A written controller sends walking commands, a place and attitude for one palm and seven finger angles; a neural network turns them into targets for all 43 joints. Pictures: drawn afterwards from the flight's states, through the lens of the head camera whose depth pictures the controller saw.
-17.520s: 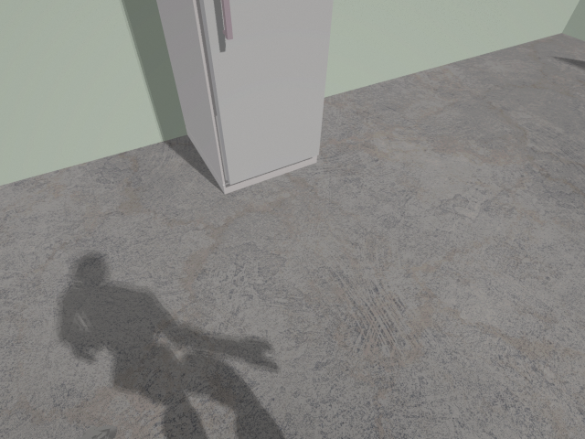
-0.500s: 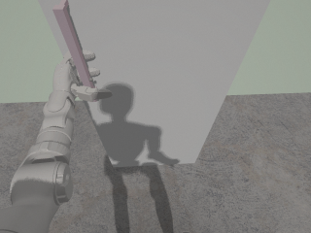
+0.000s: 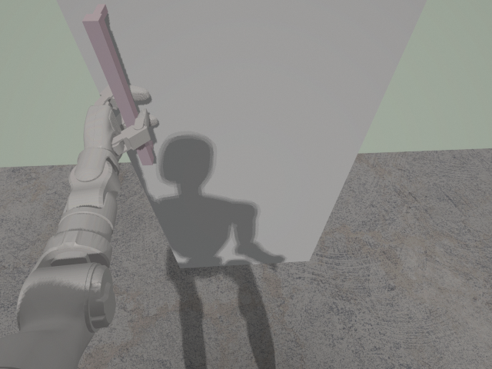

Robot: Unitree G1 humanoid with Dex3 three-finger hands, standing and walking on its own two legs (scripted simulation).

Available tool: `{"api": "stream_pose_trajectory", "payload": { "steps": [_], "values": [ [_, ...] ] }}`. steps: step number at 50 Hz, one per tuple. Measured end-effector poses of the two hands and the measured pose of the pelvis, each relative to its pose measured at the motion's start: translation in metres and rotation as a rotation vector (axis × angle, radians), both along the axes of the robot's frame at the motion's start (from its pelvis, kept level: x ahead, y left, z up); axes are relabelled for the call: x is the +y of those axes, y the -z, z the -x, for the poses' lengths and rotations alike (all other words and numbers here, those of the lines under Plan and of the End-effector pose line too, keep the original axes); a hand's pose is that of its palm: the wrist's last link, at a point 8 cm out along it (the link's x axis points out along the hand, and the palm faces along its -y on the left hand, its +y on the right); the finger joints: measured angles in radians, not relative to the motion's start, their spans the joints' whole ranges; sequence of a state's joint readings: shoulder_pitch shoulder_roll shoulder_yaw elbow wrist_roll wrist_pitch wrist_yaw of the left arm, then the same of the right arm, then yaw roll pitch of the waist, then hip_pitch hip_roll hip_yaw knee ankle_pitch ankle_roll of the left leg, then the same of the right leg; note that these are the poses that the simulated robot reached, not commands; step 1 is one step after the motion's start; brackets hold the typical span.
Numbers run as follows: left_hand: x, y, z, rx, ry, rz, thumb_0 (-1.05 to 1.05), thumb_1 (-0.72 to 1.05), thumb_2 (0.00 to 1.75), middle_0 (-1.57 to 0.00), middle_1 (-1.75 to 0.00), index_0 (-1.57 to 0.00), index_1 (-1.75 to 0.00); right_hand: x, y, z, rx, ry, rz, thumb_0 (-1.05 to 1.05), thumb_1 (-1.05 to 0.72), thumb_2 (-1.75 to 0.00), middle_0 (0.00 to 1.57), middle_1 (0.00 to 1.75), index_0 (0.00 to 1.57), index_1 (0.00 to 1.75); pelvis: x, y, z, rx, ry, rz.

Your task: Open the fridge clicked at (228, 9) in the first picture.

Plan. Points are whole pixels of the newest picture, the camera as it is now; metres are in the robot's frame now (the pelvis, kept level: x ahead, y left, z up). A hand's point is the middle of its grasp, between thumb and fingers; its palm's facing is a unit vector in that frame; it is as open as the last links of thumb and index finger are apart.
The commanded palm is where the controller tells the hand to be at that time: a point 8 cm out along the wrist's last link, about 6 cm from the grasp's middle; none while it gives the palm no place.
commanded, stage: grip the handle and tug to test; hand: left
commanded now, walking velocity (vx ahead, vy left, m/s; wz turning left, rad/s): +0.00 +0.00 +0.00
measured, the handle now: (128, 98) +0.52 +0.19 +0.16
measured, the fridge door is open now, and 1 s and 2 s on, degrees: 0 0 29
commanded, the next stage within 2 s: pull the door a little, standing still in 0.70 s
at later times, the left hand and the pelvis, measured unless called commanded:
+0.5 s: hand (143, 130) +0.47 +0.16 +0.13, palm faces +0.04 -1.00 +0.00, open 5.4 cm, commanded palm +0.42 +0.21 +0.13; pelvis +0.01 +0.00 +0.00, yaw +0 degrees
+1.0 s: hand (141, 132) +0.46 +0.16 +0.14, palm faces +0.02 -1.00 +0.01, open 5.6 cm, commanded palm +0.41 +0.21 +0.13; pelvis +0.03 +0.01 +0.01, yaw -1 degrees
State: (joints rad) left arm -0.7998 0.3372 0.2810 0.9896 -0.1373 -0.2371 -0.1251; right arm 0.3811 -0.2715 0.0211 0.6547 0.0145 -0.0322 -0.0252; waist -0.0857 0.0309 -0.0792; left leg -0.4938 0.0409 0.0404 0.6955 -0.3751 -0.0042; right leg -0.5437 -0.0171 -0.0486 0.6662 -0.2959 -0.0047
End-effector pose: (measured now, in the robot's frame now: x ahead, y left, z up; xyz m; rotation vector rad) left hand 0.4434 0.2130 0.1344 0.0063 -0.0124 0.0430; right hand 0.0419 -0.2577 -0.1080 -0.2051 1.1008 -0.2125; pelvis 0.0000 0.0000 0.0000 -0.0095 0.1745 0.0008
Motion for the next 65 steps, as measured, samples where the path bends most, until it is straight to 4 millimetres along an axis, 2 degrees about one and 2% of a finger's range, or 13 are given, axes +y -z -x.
{"api": "stream_pose_trajectory", "payload": {
  "steps": [30,42,53,60,65],
  "values": [
    [-0.001,0.0,0.002,-0.001,0.006,0.009,0.01,0.78,0.8,-0.36,-1.4,-0.35,-1.4,0.004,-0.006,-0.031,-0.064,0.005,-0.017,0.01,-0.91,-0.9,0.2,0.3,0.2,0.29,0.003,-0.004,-0.014,-0.007,0.017,0.001],
    [0.0,0.0,0.008,-0.007,0.012,0.014,0.02,0.78,0.78,-0.31,-1.4,-0.32,-1.4,0.009,-0.015,-0.06,-0.113,0.008,-0.023,0.01,-0.91,-0.9,0.2,0.3,0.2,0.29,0.007,-0.008,-0.031,-0.018,0.03,0.004],
    [0.001,-0.002,0.009,0.016,0.012,0.017,0.02,0.76,0.8,-0.33,-1.4,-0.34,-1.38,0.016,-0.018,-0.083,-0.145,-0.024,-0.026,0.01,-0.91,-0.9,0.2,0.3,0.2,0.29,0.009,-0.01,-0.034,-0.025,0.021,0.005],
    [-0.001,-0.001,0.019,0.004,0.017,0.018,0.02,0.78,0.8,-0.25,-1.36,-0.26,-1.33,0.02,-0.024,-0.089,-0.189,0.002,-0.048,0.01,-0.91,-0.9,0.2,0.3,0.2,0.29,0.011,-0.013,-0.042,-0.036,0.051,0.003],
    [-0.004,0.0,0.042,-0.012,0.037,0.014,0.02,0.78,0.78,-0.23,-1.34,-0.23,-1.3,0.022,-0.028,-0.1,-0.212,0.014,-0.058,0.02,-0.91,-0.9,0.2,0.3,0.2,0.29,0.012,-0.015,-0.052,-0.051,0.07,0.004]
  ]
}}
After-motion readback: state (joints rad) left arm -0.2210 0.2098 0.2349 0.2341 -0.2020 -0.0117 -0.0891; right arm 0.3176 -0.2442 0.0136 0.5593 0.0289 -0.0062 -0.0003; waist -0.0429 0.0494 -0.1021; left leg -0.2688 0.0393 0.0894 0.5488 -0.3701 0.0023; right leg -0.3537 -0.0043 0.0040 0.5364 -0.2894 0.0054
